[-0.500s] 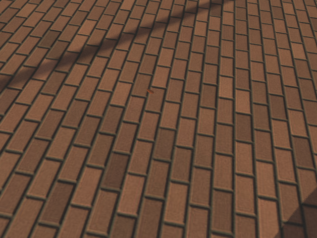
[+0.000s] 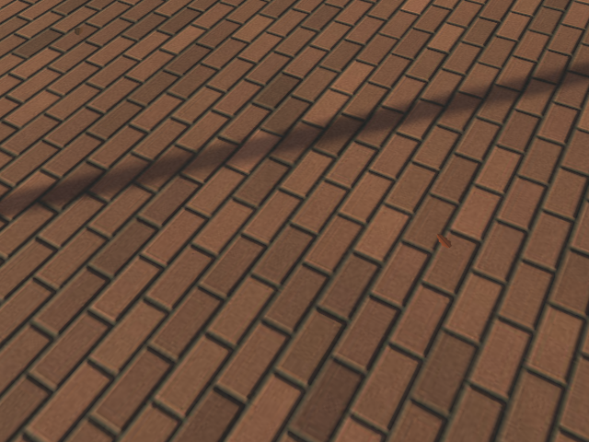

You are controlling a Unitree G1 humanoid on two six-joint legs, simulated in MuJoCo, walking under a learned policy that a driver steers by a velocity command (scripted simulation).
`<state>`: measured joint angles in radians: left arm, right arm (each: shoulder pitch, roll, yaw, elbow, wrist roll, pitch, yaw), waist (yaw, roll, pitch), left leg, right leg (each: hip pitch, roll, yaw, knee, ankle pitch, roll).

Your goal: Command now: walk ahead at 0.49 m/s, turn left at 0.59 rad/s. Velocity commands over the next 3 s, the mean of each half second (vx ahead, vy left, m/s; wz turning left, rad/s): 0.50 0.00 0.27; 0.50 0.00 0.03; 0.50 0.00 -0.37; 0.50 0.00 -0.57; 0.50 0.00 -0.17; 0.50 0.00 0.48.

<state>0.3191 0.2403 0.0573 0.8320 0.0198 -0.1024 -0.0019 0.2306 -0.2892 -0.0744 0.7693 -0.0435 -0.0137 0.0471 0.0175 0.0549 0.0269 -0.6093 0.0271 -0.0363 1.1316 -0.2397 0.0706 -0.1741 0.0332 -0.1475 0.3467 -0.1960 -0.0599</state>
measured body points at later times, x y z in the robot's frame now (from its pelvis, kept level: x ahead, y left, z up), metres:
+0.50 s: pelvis +0.27 +0.06 +0.00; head +0.29 +0.08 +0.45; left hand +0.31 +0.33 -0.14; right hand +0.34 -0.19 -0.13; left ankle +0.26 +0.12 -0.74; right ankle +0.30 -0.09 -0.66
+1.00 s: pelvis +0.55 +0.03 +0.00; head +0.58 +0.02 +0.45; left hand +0.57 +0.30 -0.13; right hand +0.63 -0.21 -0.15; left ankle +0.49 +0.17 -0.66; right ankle +0.59 -0.02 -0.74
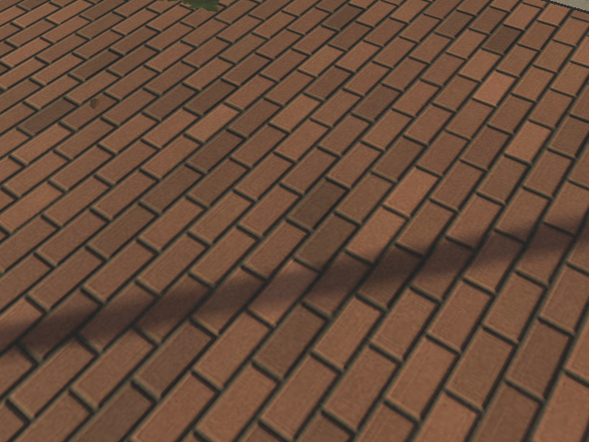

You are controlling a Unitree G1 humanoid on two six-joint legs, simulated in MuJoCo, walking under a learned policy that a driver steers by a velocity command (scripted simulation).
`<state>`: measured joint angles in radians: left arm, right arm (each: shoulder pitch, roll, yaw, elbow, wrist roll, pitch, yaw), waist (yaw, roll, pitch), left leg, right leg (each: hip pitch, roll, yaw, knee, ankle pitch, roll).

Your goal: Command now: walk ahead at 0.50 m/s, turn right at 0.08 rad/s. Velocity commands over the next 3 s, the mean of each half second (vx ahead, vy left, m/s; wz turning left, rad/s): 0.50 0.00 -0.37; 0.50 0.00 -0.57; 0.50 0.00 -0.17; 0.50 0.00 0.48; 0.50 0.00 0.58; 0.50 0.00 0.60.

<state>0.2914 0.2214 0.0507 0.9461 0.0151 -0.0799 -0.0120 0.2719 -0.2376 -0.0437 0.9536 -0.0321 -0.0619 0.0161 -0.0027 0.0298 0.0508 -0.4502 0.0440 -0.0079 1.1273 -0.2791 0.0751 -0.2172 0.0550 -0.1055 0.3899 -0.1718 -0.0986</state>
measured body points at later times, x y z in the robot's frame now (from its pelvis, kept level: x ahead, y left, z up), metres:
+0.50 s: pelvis +0.26 +0.03 +0.00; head +0.29 +0.04 +0.45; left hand +0.34 +0.29 -0.15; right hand +0.33 -0.24 -0.12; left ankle +0.32 +0.11 -0.74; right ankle +0.15 -0.06 -0.66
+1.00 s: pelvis +0.47 -0.10 -0.02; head +0.50 -0.12 +0.43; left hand +0.74 +0.05 -0.13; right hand +0.36 -0.33 -0.16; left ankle +0.43 +0.09 -0.64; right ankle +0.50 -0.16 -0.74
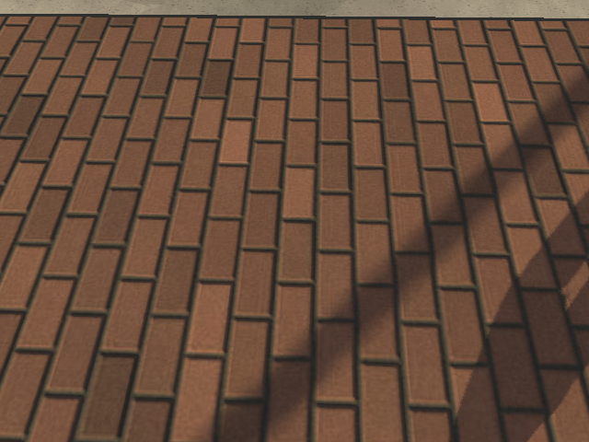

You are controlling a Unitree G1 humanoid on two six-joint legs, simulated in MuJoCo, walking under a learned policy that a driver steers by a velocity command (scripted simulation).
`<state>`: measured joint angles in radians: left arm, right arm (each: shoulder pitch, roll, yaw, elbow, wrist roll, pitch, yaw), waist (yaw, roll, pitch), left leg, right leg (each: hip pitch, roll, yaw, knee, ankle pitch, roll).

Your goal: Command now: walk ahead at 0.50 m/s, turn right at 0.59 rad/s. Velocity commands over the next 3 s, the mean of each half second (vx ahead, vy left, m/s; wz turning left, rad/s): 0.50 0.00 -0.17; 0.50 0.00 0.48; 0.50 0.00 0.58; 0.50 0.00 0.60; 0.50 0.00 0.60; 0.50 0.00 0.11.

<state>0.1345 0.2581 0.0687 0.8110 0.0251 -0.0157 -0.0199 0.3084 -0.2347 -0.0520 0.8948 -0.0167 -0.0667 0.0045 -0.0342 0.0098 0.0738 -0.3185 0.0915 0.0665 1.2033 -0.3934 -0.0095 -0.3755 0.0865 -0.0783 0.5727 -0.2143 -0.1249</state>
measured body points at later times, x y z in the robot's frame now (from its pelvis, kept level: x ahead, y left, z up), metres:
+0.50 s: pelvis +0.29 +0.02 -0.01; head +0.32 +0.02 +0.44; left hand +0.28 +0.29 -0.15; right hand +0.45 -0.23 -0.11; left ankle +0.39 +0.08 -0.73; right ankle +0.07 -0.04 -0.68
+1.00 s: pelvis +0.57 +0.00 +0.00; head +0.60 +0.00 +0.45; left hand +0.75 +0.27 -0.07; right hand +0.60 -0.29 -0.13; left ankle +0.40 +0.07 -0.71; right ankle +0.70 -0.08 -0.73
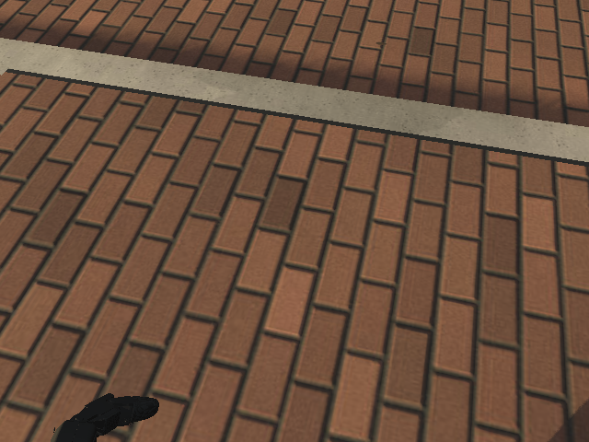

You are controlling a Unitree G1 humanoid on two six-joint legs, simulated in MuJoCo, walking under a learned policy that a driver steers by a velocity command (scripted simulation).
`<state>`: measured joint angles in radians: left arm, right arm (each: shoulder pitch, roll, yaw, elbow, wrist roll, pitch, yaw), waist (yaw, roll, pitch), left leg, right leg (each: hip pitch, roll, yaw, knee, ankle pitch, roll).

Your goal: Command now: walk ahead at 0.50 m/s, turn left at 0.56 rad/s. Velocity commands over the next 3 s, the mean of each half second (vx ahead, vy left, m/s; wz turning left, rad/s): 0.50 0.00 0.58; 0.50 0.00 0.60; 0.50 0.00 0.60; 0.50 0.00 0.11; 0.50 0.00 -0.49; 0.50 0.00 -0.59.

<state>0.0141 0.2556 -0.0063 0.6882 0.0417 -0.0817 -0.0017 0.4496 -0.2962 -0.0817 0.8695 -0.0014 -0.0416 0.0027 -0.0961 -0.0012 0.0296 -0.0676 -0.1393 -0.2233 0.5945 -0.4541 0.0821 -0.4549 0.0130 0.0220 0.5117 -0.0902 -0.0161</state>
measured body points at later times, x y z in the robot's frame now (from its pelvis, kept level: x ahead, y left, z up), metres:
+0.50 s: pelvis +0.25 +0.04 +0.00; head +0.28 +0.05 +0.45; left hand +0.14 +0.29 -0.14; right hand +0.54 -0.11 -0.08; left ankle +0.33 +0.14 -0.72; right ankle +0.11 -0.11 -0.72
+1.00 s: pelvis +0.51 +0.14 +0.01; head +0.53 +0.16 +0.46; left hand +0.57 +0.45 -0.07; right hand +0.65 -0.12 -0.11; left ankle +0.34 +0.14 -0.72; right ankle +0.69 +0.11 -0.71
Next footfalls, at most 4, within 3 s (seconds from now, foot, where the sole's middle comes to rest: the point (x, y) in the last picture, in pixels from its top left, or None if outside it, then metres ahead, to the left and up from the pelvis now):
0.50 left None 0.37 0.15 -0.76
1.02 right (221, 336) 0.73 0.15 -0.76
1.54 left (74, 340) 0.75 0.50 -0.76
2.12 right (24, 248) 1.04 0.68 -0.76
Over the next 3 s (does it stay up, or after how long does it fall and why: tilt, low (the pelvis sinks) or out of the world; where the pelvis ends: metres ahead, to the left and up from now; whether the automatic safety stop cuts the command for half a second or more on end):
stays up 1.23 0.93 0.02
